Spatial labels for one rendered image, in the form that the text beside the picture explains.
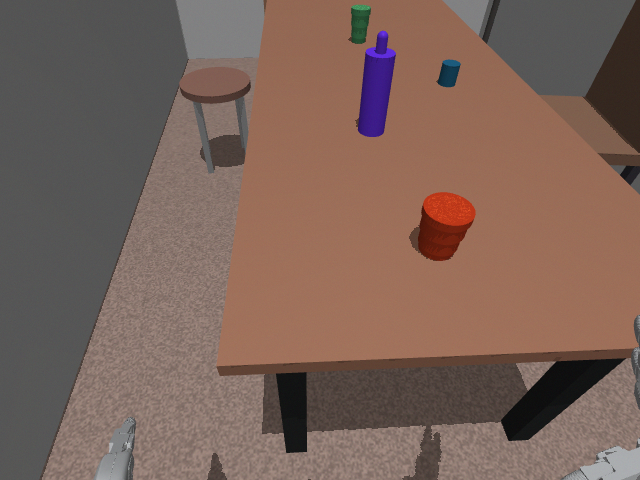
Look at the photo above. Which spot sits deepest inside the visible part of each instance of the left robot hand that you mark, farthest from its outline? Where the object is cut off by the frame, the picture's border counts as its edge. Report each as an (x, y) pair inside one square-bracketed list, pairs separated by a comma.
[(119, 463)]

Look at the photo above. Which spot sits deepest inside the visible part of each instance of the right robot hand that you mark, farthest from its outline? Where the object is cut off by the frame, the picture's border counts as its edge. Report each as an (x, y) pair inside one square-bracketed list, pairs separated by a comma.
[(616, 463)]

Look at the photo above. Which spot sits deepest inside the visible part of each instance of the stool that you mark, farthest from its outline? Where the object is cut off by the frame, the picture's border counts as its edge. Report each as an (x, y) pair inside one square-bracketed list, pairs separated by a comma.
[(217, 85)]

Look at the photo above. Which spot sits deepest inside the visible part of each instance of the table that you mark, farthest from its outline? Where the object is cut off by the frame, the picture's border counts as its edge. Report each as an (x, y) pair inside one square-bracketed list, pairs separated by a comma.
[(326, 273)]

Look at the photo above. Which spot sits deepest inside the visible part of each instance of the chair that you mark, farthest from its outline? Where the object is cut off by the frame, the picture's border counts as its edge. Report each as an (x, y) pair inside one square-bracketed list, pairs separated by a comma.
[(608, 117)]

